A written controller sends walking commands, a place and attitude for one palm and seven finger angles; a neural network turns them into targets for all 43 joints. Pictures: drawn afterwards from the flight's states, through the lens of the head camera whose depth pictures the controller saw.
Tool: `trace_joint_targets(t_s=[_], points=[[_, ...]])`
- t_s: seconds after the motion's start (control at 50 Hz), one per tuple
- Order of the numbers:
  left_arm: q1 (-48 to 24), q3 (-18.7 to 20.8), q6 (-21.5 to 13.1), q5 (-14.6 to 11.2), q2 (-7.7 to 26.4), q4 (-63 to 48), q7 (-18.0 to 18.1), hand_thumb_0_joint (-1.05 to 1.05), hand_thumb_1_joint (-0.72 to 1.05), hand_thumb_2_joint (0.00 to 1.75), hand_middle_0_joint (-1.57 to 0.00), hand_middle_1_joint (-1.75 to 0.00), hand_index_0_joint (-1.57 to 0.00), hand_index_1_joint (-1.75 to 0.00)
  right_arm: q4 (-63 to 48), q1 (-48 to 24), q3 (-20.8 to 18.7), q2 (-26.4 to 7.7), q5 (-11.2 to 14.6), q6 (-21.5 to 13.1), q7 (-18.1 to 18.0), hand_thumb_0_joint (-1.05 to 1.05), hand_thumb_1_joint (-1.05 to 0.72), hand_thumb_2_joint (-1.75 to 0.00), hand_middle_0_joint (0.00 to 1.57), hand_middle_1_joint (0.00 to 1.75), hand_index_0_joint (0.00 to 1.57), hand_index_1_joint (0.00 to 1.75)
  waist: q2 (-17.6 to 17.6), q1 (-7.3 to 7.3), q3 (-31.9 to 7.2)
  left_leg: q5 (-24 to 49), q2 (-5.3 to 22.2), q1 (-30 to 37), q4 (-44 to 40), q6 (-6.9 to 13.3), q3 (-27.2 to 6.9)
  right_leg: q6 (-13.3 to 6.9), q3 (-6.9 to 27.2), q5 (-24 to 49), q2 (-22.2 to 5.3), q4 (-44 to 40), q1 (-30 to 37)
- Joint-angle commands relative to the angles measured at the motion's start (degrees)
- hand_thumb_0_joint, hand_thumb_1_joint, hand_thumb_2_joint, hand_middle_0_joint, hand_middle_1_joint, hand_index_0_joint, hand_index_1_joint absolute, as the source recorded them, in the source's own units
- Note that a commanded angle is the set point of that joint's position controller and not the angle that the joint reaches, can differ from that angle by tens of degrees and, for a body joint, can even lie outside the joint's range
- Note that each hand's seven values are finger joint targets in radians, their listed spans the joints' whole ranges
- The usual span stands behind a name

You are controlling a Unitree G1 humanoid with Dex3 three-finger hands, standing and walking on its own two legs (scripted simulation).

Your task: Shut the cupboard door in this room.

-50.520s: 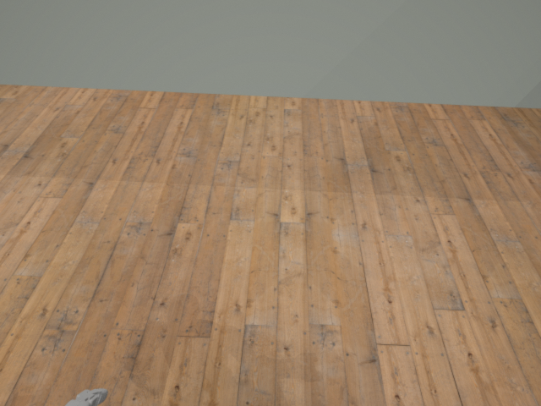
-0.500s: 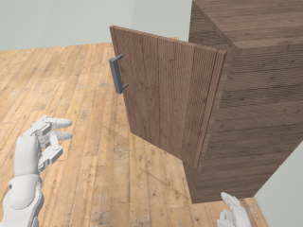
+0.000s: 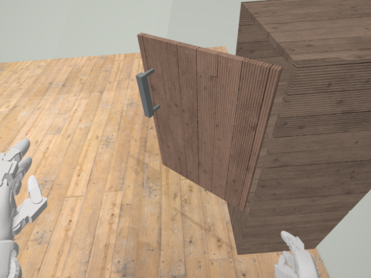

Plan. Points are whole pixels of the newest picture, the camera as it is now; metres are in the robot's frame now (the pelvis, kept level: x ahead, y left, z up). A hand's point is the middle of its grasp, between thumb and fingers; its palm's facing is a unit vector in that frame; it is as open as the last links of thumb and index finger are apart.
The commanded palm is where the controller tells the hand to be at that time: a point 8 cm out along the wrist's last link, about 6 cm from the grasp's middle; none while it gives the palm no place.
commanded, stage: draw the hand back to the body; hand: left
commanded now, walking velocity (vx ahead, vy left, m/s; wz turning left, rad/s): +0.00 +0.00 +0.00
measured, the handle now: (150, 93) +0.63 +0.20 +0.08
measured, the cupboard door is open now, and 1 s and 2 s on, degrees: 50 50 50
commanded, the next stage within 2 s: step back with the hand held close in 0.10 s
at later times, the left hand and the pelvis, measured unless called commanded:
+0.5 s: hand (34, 200) +0.19 +0.28 +0.15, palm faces +0.36 -0.77 -0.52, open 7.5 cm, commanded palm +0.13 +0.32 +0.17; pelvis -0.01 +0.02 +0.00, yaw +0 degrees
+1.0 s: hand out of the picture +0.05 +0.31 +0.16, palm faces +0.52 -0.74 -0.43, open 7.5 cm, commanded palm +0.00 +0.34 +0.17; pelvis -0.12 +0.03 -0.02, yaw +4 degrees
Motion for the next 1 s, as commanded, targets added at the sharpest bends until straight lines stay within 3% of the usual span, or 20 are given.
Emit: trace_joint_targets(t_s=[0.0, 0.2, 0.22, 0.24, 0.26, 0.32, 0.42, 0.46, 0.54, 0.56, 0.62, 0.66, 0.7, 0.76, 0.78, 0.84, 0.86, 0.9, 0.94, 0.98], points=[[-4.34, 7.72, -3.75, -0.39, 12.64, -13.63, 0.81, 0.00, 0.90, 0.90, -0.20, -0.30, -0.20, -0.30, -9.68, -7.38, -1.41, -4.54, -0.28, -2.64, -0.23, 0.00, -0.90, -0.90, 0.20, 0.30, 0.20, 0.30, -0.05, -0.20, -3.97, 13.07, -2.25, 6.86, -1.46, 2.94, 2.01, 0.21, -1.14, 19.58, 1.94, -4.25, -6.34], [-3.39, 7.78, -3.06, -0.56, 12.19, -12.58, 0.53, 0.00, 0.90, 0.90, -0.20, -0.30, -0.20, -0.30, -9.99, -7.13, -1.47, -4.55, -0.33, -1.95, -0.18, 0.00, -0.90, -0.90, 0.20, 0.30, 0.20, 0.30, -1.58, -0.27, -3.99, 14.09, -2.10, 6.93, -1.47, 3.01, 2.23, 0.54, -1.38, 20.90, 2.05, -4.18, -6.32], [-9.75, 13.07, -4.95, -0.47, 19.65, -16.32, 0.65, 0.00, 0.90, 0.90, -0.20, -0.30, -0.20, -0.30, -10.58, -6.57, -2.05, -6.40, -0.17, -0.27, 0.11, 0.00, -0.90, -0.90, 0.20, 0.30, 0.20, 0.30, -1.88, -2.43, -1.79, 14.13, -0.44, 3.14, 3.30, 3.60, 1.98, 0.38, 0.47, 26.18, -1.41, -6.43, -10.73], [-5.04, 10.79, -4.99, -0.43, 16.89, -12.01, 0.26, 0.00, 0.90, 0.90, -0.20, -0.30, -0.20, -0.30, -9.57, -6.84, -1.93, -5.35, -0.39, 0.64, -0.11, 0.00, -0.90, -0.90, 0.20, 0.30, 0.20, 0.30, -5.58, -2.85, -3.14, 15.12, -0.79, 2.91, 5.71, 3.55, 2.06, 0.30, 0.46, 31.58, -3.21, -5.76, -10.75], [-4.17, 10.99, -5.20, -0.21, 17.43, -12.64, 0.14, 0.00, 0.90, 0.90, -0.20, -0.30, -0.20, -0.30, -9.91, -7.03, -2.23, -5.68, -0.44, 1.37, -0.17, 0.00, -0.90, -0.90, 0.20, 0.30, 0.20, 0.30, -6.95, -2.77, -3.75, 16.13, -1.26, 2.08, 6.98, 3.38, 2.22, 0.47, 0.56, 37.73, -3.76, -4.92, -10.20], [1.15, 10.31, -5.34, -0.42, 15.83, -13.96, 0.32, 0.00, 0.90, 0.90, -0.20, -0.30, -0.20, -0.30, -11.51, -6.16, -2.60, -5.64, 0.10, 3.40, -0.23, 0.00, -0.90, -0.90, 0.20, 0.30, 0.20, 0.30, -3.64, -2.95, -9.96, 22.76, -0.42, 2.03, 6.67, 3.27, 2.14, 0.56, -0.32, 41.19, -3.77, 0.22, -6.51], [4.48, 12.56, -4.83, -1.21, 17.96, -17.56, 1.34, 0.00, 0.90, 0.90, -0.20, -0.30, -0.20, -0.30, -13.66, -5.56, -2.97, -6.10, 0.60, 5.50, -0.78, 0.00, -0.90, -0.90, 0.20, 0.30, 0.20, 0.30, -1.97, -3.10, -12.35, 30.05, 1.21, 2.64, 5.74, 2.91, 1.16, 0.78, -1.08, 36.31, -1.87, 2.95, -7.65], [4.92, 14.06, -4.80, -1.31, 19.61, -17.54, 1.65, 0.00, 0.90, 0.90, -0.20, -0.30, -0.20, -0.30, -13.88, -5.66, -3.13, -6.68, 0.51, 5.69, -1.01, 0.00, -0.90, -0.90, 0.20, 0.30, 0.20, 0.30, -2.12, -2.94, -12.09, 28.79, 1.53, 1.80, 4.95, 2.78, 0.46, 0.84, -0.89, 33.32, -1.33, 2.90, -8.43], [5.09, 12.71, -5.21, -1.64, 18.15, -17.33, 2.11, 0.00, 0.90, 0.90, -0.20, -0.30, -0.20, -0.30, -14.48, -4.93, -3.06, -6.75, 0.74, 5.67, -1.11, 0.00, -0.90, -0.90, 0.20, 0.30, 0.20, 0.30, -2.02, -3.29, -10.92, 23.28, 2.29, -1.69, 3.00, 2.74, -0.20, 0.96, -0.48, 26.56, -0.61, 3.00, -8.71], [4.70, 13.74, -5.46, -1.41, 19.49, -18.16, 2.20, 0.00, 0.90, 0.90, -0.20, -0.30, -0.20, -0.30, -14.26, -5.30, -3.26, -7.37, 0.49, 5.24, -1.16, 0.00, -0.90, -0.90, 0.20, 0.30, 0.20, 0.30, -0.68, -3.11, -10.67, 19.99, 2.24, -2.54, 2.23, 2.81, -0.66, 0.96, -0.34, 23.84, -0.34, 2.56, -8.98], [4.95, 12.48, -6.52, -1.34, 17.54, -18.18, 2.46, 0.00, 0.90, 0.90, -0.20, -0.30, -0.20, -0.30, -14.40, -4.96, -2.90, -7.32, 0.59, 4.34, -1.09, 0.00, -0.90, -0.90, 0.20, 0.30, 0.20, 0.30, 1.64, -3.25, -8.71, 8.57, 3.59, -9.09, -1.70, 3.63, -2.83, 1.01, -0.13, 14.44, 1.11, 3.68, -7.27], [4.18, 14.27, -7.58, -0.59, 18.71, -18.55, 2.63, 0.00, 0.90, 0.90, -0.20, -0.30, -0.20, -0.30, -14.20, -5.33, -3.13, -8.28, 0.32, 3.35, -1.16, 0.00, -0.90, -0.90, 0.20, 0.30, 0.20, 0.30, 3.51, -3.19, -6.70, -6.06, 4.40, -17.16, -5.31, 4.62, -4.98, 1.03, 0.15, 9.26, 2.23, 4.89, -3.69], [3.47, 12.86, -8.52, -0.18, 16.46, -17.72, 2.60, 0.00, 0.90, 0.90, -0.20, -0.30, -0.20, -0.30, -14.54, -5.15, -2.77, -7.95, 0.52, 2.59, -1.08, 0.00, -0.90, -0.90, 0.20, 0.30, 0.20, 0.30, 4.48, -3.38, -3.67, -18.61, 5.16, -25.39, -7.68, 5.39, -6.34, 0.85, 0.78, 4.31, 2.41, 6.73, -1.60], [1.76, 14.77, -10.14, 1.05, 17.78, -18.41, 2.81, 0.00, 0.90, 0.90, -0.20, -0.30, -0.20, -0.30, -14.04, -4.73, -3.21, -8.79, 0.14, 0.83, -1.03, 0.00, -0.90, -0.90, 0.20, 0.30, 0.20, 0.30, 7.16, -3.19, -3.06, -28.24, 6.33, -32.90, -9.58, 6.34, -8.50, 0.64, 0.61, -0.01, 4.14, 10.40, 1.75], [1.93, 13.18, -10.56, 0.97, 15.65, -18.50, 2.69, 0.00, 0.90, 0.90, -0.20, -0.30, -0.20, -0.30, -14.05, -4.27, -3.02, -7.92, 0.28, 0.44, -0.94, 0.00, -0.90, -0.90, 0.20, 0.30, 0.20, 0.30, 7.52, -3.32, -3.45, -28.32, 6.37, -33.42, -9.27, 6.30, -8.66, 0.26, 0.65, -0.06, 4.12, 11.31, 1.59], [3.24, 14.03, -11.61, 0.77, 16.60, -20.85, 2.80, 0.00, 0.90, 0.90, -0.20, -0.30, -0.20, -0.30, -13.65, -3.18, -3.24, -7.27, 0.07, -0.90, -0.50, 0.00, -0.90, -0.90, 0.20, 0.30, 0.20, 0.30, 4.96, -3.33, -4.91, -26.00, 4.02, -29.37, -3.30, 5.31, -6.61, -1.18, 4.64, -2.66, 2.64, 7.47, -4.07], [4.04, 16.19, -11.77, 0.77, 18.90, -21.26, 2.88, 0.00, 0.90, 0.90, -0.20, -0.30, -0.20, -0.30, -13.03, -2.81, -3.47, -7.35, -0.30, -1.30, -0.41, 0.00, -0.90, -0.90, 0.20, 0.30, 0.20, 0.30, 1.56, -3.32, -5.70, -24.27, 2.66, -25.59, -0.25, 4.46, -5.42, -2.03, 7.04, -5.52, 1.30, 4.01, -7.86], [2.39, 12.82, -11.83, -0.03, 16.58, -22.50, 3.20, 0.00, 0.90, 0.90, -0.20, -0.30, -0.20, -0.30, -11.65, -1.88, -2.87, -5.72, -0.63, -1.52, -0.15, 0.00, -0.90, -0.90, 0.20, 0.30, 0.20, 0.30, -5.06, -4.15, -4.22, -15.33, -0.26, -14.98, 7.98, 1.83, -2.17, -4.47, 12.56, -10.14, -4.12, -3.65, -21.32], [-1.76, 11.52, -11.84, 0.20, 16.58, -22.11, 4.03, 0.00, 0.90, 0.90, -0.20, -0.30, -0.20, -0.30, -9.63, -1.10, -2.69, -5.73, -1.06, -1.86, -0.41, 0.00, -0.90, -0.90, 0.20, 0.30, 0.20, 0.30, -6.46, -4.97, -3.46, -11.49, -1.07, -7.96, 11.83, 1.26, -1.01, -4.43, 12.47, -11.58, -5.88, -6.16, -28.74], [-5.10, 10.30, -11.84, 0.48, 16.03, -21.23, 4.46, 0.00, 0.90, 0.90, -0.20, -0.30, -0.20, -0.30, -9.04, -1.54, -2.56, -6.19, -1.06, -2.44, -1.02, 0.00, -0.90, -0.90, 0.20, 0.30, 0.20, 0.30, -3.21, -5.32, -1.84, -12.93, 0.49, -7.54, 7.28, 1.89, -3.41, -2.79, 8.92, -12.71, -3.30, -4.27, -29.89]])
